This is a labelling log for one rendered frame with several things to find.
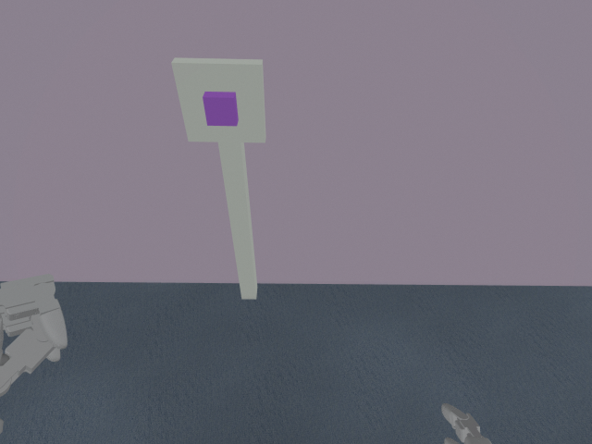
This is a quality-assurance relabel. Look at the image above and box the left robot hand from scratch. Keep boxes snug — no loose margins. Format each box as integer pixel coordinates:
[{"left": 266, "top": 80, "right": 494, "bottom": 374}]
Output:
[{"left": 0, "top": 274, "right": 68, "bottom": 397}]

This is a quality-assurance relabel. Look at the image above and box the right robot hand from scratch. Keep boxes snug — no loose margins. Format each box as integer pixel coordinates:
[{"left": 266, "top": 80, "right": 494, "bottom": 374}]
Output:
[{"left": 441, "top": 403, "right": 492, "bottom": 444}]

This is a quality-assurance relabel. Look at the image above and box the panel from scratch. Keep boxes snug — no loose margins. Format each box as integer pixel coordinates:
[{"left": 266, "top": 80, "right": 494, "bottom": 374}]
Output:
[{"left": 171, "top": 57, "right": 266, "bottom": 300}]

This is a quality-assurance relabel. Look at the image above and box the button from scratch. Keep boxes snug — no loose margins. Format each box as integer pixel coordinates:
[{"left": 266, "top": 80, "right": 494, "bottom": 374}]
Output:
[{"left": 203, "top": 92, "right": 239, "bottom": 126}]

